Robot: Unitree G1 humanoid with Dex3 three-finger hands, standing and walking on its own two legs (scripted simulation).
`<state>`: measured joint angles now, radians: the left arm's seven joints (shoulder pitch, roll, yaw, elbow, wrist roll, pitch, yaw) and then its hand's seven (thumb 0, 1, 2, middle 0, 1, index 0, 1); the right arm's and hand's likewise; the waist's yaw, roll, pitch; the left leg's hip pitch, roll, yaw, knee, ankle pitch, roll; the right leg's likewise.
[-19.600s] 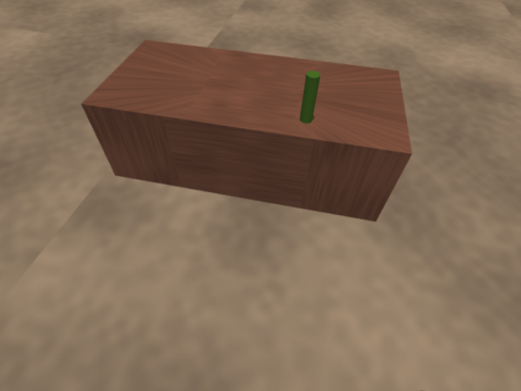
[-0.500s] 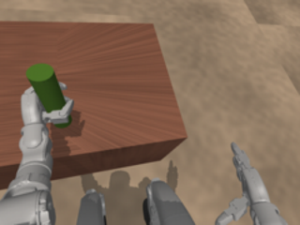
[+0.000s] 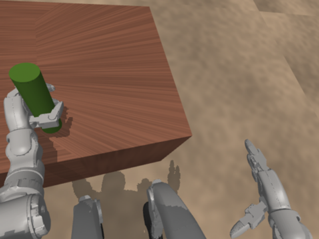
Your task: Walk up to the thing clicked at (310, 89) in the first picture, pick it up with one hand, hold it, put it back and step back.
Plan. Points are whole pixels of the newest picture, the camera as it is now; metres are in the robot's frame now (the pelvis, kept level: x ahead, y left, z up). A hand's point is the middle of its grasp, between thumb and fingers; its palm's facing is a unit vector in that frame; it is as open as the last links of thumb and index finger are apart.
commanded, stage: lower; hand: left
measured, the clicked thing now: (40, 103) +0.47 +0.18 -0.03
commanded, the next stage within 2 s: loosen in 0.46 s
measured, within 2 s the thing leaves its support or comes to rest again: rests again in 0.82 s
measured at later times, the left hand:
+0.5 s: hand (50, 109) +0.48 +0.17 -0.08, palm faces +0.12 -0.99 -0.02, open 7.2 cm
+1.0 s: hand (49, 107) +0.48 +0.17 -0.08, palm faces +0.12 -0.99 -0.01, open 10.7 cm
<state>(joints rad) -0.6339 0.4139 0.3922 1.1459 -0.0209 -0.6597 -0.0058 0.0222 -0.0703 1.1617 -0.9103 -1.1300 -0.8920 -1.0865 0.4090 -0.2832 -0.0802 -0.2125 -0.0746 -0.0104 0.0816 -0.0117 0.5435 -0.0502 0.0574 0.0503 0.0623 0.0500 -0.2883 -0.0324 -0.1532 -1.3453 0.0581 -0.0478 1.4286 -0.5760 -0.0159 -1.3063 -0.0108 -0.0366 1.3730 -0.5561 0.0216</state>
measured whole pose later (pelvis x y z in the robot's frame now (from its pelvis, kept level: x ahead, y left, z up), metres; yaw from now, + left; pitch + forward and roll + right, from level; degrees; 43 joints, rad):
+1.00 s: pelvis -0.01 +0.00 -0.04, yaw -1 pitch +31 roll -5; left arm -0.69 0.48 0.43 1.16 0.00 -0.68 0.00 0.00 -0.18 0.47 -0.75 -0.65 -0.76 -0.62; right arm 0.43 -0.30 -0.10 -0.33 -0.07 -0.01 0.10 -0.01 0.53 -0.05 0.06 0.05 0.07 0.05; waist -0.35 -0.03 -0.17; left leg -1.51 0.06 -0.07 1.57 -0.60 -0.01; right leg -1.46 -0.01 -0.05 1.50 -0.58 0.03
